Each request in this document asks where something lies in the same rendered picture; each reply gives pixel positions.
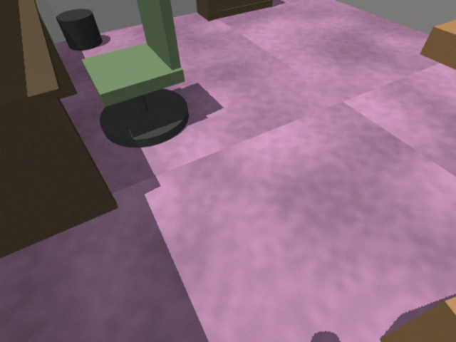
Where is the desk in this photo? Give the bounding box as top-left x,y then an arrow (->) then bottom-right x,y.
0,0 -> 118,258

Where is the bookshelf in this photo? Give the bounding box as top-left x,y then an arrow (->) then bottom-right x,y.
196,0 -> 273,21

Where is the office chair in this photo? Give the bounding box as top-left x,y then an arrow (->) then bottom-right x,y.
81,0 -> 189,147

